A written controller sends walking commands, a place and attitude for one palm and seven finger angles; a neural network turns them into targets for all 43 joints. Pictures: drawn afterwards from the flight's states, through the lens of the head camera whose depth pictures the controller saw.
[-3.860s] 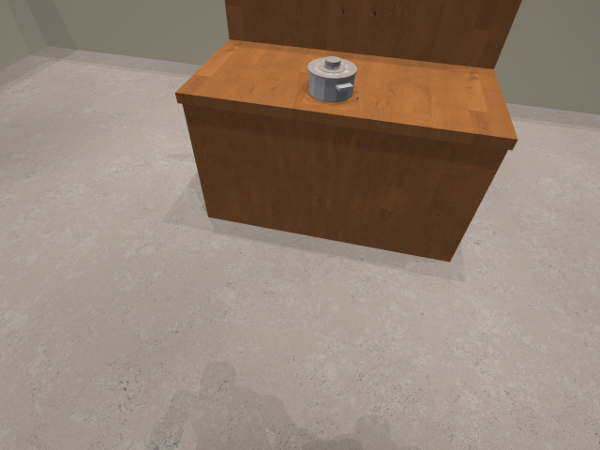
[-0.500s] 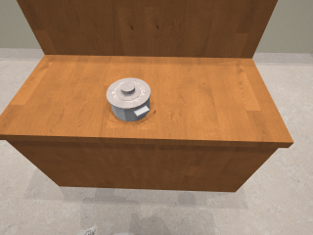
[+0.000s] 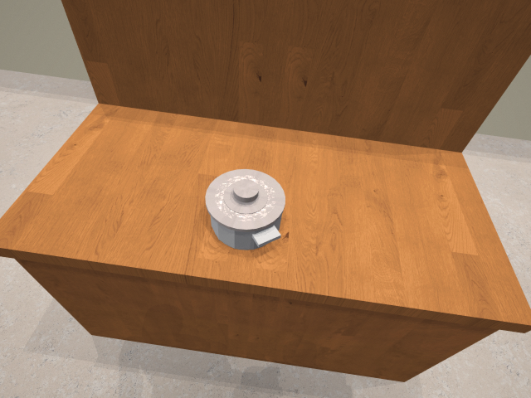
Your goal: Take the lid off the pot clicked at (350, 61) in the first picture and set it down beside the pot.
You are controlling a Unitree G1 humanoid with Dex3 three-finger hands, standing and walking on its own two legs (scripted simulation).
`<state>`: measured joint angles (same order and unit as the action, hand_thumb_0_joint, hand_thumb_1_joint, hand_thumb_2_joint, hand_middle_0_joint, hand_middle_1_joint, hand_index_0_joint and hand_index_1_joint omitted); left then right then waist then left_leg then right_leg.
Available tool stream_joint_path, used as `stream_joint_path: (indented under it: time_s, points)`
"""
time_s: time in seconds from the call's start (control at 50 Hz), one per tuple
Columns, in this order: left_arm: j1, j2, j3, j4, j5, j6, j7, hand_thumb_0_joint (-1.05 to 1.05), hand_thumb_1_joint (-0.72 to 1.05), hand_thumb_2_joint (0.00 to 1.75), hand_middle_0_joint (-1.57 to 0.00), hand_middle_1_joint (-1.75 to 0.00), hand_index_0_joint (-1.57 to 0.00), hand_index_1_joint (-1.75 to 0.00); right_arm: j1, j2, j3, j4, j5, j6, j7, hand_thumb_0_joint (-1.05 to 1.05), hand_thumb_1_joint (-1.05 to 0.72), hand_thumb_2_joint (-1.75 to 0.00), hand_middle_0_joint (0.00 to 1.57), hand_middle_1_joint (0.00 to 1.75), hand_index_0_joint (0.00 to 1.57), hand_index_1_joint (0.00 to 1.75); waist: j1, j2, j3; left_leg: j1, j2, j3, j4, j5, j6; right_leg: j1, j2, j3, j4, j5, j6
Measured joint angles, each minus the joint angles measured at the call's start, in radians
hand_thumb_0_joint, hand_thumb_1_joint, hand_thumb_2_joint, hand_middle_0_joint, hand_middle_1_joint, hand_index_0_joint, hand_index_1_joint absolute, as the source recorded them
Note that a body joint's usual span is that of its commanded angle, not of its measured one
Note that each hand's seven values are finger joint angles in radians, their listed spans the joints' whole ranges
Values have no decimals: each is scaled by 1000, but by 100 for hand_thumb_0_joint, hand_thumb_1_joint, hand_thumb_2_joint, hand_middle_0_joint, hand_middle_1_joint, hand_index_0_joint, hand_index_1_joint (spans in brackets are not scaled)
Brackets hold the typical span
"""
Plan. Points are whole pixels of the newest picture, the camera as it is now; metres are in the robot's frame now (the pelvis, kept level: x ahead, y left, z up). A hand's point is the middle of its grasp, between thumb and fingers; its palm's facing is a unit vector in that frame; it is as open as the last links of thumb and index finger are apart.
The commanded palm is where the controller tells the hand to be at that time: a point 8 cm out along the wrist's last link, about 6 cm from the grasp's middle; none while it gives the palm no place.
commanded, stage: come to a stop and stand still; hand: left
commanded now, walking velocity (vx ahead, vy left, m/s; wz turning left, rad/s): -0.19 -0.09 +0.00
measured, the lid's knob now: (246, 190) +0.50 +0.09 -0.02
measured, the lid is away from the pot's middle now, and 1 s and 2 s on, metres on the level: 0.00 0.00 0.00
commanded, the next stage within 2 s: look again from close up in 1.12 s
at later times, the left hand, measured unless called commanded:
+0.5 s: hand out of the picture +0.00 +0.10 -0.18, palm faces +0.04 -0.98 -0.20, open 7.3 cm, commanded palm none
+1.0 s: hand out of the picture -0.03 +0.09 -0.18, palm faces +0.09 -0.98 -0.16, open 7.4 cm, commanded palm none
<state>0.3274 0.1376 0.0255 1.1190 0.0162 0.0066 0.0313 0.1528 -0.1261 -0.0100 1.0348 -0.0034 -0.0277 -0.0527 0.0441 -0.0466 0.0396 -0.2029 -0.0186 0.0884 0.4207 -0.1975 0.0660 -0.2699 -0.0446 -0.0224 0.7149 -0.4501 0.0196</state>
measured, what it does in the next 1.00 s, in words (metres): steps on the spot: right foot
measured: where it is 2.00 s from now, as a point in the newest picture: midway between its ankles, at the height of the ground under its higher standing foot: outside the picture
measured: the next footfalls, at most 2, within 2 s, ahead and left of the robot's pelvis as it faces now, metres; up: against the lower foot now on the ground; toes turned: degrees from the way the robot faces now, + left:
right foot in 0.22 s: +0.03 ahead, -0.17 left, +0.00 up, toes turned -2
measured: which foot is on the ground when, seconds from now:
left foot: down 0.00-1.00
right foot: up 0.00-0.20, down 0.22-1.00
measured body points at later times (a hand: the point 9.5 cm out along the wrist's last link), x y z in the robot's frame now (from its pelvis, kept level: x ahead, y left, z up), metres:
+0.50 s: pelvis -0.02 -0.07 +0.00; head -0.03 -0.08 +0.45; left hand -0.01 +0.16 -0.16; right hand -0.05 -0.29 -0.17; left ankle +0.02 +0.08 -0.74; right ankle -0.01 -0.16 -0.74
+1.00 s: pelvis +0.01 -0.05 +0.00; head +0.00 -0.06 +0.45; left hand -0.03 +0.15 -0.16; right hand +0.00 -0.26 -0.17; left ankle +0.02 +0.08 -0.74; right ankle -0.01 -0.16 -0.74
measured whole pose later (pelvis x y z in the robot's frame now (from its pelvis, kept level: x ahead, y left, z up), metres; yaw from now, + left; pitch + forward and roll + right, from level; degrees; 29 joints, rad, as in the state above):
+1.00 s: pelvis +0.01 -0.05 +0.00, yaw +1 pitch -1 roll +0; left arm 0.33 0.10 0.00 1.17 0.01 -0.02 0.03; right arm 0.30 -0.12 0.00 1.16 -0.01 0.01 -0.04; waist 0.02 0.01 0.00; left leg -0.19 0.04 0.03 0.42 -0.20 -0.02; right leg -0.14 -0.01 -0.06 0.42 -0.26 -0.01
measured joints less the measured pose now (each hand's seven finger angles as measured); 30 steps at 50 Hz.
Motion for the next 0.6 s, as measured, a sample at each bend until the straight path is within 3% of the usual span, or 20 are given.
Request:
stream_joint_path:
  time_s: [0.14, 0.24, 0.36, 0.6]
  points:
    - [-39, 25, 18, -35, 7, 33, 5, 1, 91, 89, -20, -30, -20, -30, 3, -23, -18, 20, -5, 40, 5, -1, -94, -89, 20, 30, 20, 30, -12, 17, 11, -1, 16, -4, 2, 7, -21, -25, -7, 9, 10, 29, 7]
    - [-40, 50, 19, -44, 12, 12, 10, 1, 91, 89, -20, -30, -20, -30, 32, -34, -25, 37, 0, 58, 19, 0, -92, -89, 20, 30, 20, 30, -15, 20, -9, -45, 25, 4, 83, -25, -57, 54, -7, 18, -185, 169, -7]
    - [-37, 26, -12, -14, 3, 1, -2, 1, 91, 89, -20, -30, -20, -30, 97, -51, -21, 69, -1, 73, 36, 0, -91, -89, 20, 30, 19, 30, -50, 79, -42, -22, 56, -39, 48, -9, -82, 81, 32, -14, -214, 179, -33]
    - [-38, -3, -13, 8, -6, -5, -5, 1, 93, 89, -20, -30, -20, -30, 216, -12, 1, 138, -8, 62, 32, 1, -91, -89, 20, 30, 19, 30, -54, 53, -29, -23, 78, -65, 18, 16, -106, 95, 58, -39, -262, 199, -54]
